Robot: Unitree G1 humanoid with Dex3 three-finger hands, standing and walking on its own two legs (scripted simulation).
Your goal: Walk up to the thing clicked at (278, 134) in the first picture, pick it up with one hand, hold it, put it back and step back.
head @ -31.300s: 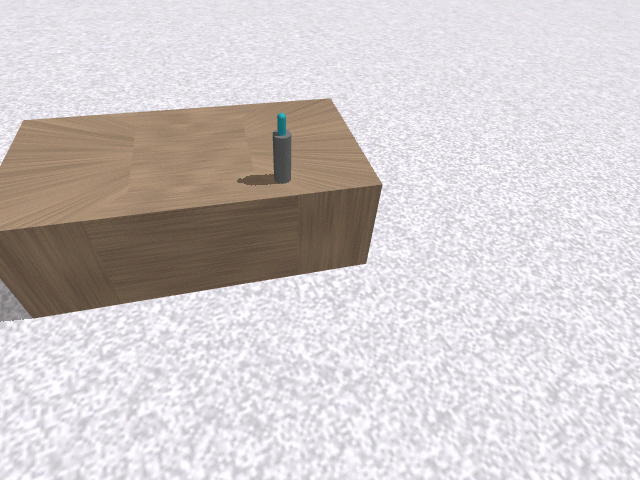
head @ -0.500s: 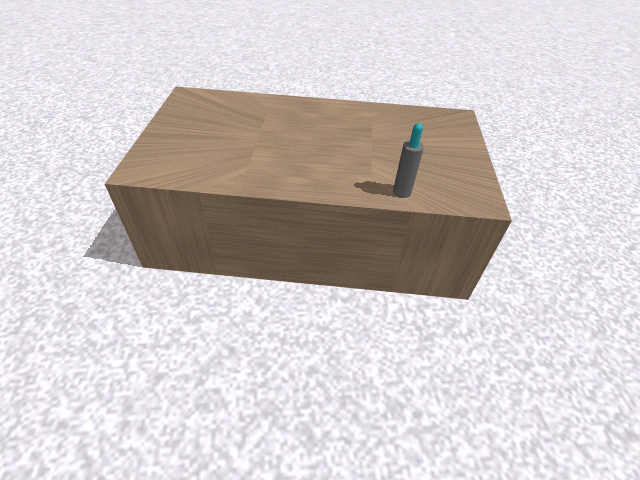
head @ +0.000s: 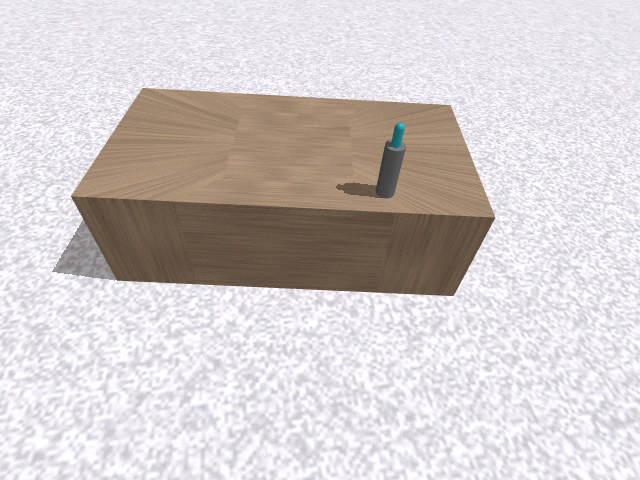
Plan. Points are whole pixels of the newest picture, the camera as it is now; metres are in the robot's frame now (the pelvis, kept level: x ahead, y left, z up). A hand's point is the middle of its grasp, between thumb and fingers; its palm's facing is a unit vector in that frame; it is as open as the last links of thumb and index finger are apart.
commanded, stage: step back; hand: right
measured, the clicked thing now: (392, 160) +1.03 -0.21 -0.22
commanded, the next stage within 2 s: stand in 0.12 s
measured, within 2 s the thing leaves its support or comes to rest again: neither
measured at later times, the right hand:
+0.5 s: hand out of the picture +0.10 -0.25 -0.13, palm faces +0.01 +0.94 -0.34, open 7.4 cm
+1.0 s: hand out of the picture +0.05 -0.25 -0.14, palm faces -0.01 +0.94 -0.33, open 7.4 cm
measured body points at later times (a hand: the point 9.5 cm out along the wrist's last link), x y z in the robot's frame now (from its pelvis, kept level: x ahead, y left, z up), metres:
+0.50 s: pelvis +0.00 +0.00 +0.02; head +0.01 +0.01 +0.47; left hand +0.12 +0.30 -0.11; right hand +0.10 -0.30 -0.11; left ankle +0.02 +0.12 -0.73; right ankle -0.01 -0.14 -0.73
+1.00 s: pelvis -0.01 +0.00 +0.02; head -0.01 +0.01 +0.47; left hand +0.04 +0.30 -0.12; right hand +0.05 -0.30 -0.12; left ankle +0.02 +0.12 -0.73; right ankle -0.01 -0.14 -0.73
